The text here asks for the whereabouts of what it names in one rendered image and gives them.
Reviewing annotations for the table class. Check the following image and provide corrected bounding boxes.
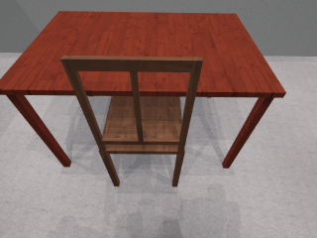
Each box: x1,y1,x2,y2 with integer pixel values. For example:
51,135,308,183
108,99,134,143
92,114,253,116
0,11,286,169

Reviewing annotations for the chair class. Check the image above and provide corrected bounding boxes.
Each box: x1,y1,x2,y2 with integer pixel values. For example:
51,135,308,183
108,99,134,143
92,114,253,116
60,56,203,187

